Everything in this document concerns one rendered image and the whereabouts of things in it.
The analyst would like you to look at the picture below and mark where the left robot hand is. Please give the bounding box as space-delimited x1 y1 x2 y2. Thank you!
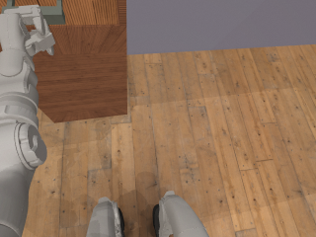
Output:
0 4 56 60

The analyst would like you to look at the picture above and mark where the left robot forearm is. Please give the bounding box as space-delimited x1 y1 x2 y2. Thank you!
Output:
0 49 40 130

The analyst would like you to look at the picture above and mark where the right robot thigh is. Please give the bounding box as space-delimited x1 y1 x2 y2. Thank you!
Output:
159 195 209 237

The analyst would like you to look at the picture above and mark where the drawer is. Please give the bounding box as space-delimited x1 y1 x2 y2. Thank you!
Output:
0 0 119 27

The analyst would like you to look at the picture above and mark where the robot thigh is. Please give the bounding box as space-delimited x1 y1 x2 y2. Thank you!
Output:
86 200 120 237
159 195 209 237

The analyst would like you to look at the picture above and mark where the cabinet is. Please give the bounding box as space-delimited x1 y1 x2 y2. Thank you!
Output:
0 0 127 123

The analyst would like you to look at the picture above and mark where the left robot thigh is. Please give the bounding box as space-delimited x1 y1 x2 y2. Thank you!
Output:
86 200 120 237

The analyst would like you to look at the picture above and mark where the handle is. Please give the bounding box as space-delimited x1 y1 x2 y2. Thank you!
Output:
1 0 66 26

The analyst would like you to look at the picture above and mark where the robot left upper arm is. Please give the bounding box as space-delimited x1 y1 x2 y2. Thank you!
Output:
0 122 47 237

